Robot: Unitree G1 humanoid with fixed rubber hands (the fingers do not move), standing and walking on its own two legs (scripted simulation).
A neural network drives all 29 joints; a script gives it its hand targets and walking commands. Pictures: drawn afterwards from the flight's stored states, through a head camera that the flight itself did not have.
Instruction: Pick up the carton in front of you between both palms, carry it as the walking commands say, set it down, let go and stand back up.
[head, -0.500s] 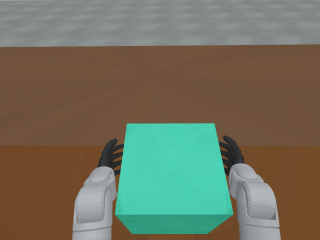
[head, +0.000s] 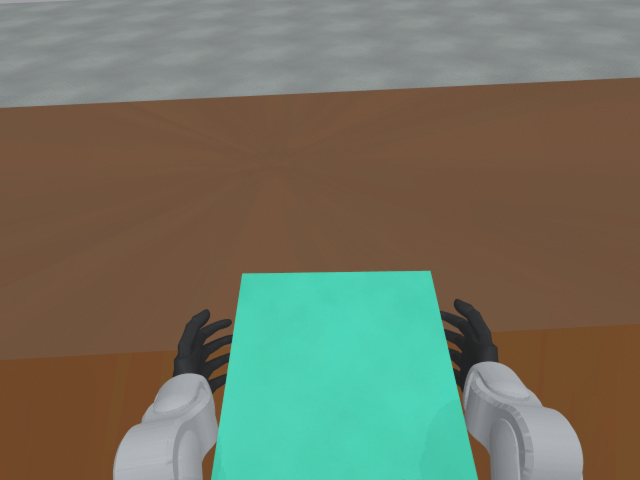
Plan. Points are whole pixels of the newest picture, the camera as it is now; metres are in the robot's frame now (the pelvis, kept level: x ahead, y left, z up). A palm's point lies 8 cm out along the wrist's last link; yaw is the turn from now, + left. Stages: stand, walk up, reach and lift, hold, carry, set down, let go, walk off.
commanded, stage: carry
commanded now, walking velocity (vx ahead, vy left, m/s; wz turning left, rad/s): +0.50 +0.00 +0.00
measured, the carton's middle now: (337, 400) +0.23 -0.01 +0.02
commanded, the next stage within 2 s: none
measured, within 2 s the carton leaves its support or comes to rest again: neither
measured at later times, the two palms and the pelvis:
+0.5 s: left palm (225, 198) +0.55 +0.16 +0.09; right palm (402, 185) +0.55 -0.15 +0.10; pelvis +0.33 +0.01 +0.00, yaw -1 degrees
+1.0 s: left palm (252, 100) +0.94 +0.14 +0.10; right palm (378, 96) +0.94 -0.17 +0.09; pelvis +0.67 -0.01 -0.01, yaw +0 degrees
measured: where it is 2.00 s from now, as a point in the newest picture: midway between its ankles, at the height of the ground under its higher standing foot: (318, 257)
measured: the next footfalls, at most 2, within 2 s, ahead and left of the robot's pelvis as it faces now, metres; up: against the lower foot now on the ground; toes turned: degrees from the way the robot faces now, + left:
left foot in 0.50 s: +0.51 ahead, +0.11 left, +0.00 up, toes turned +12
right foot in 0.98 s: +0.84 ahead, -0.11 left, +0.00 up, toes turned -11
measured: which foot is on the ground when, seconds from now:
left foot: down 0.00-0.00, up 0.02-0.48, down 0.50-1.00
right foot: down 0.00-0.50, up 0.52-0.96, down 0.98-1.00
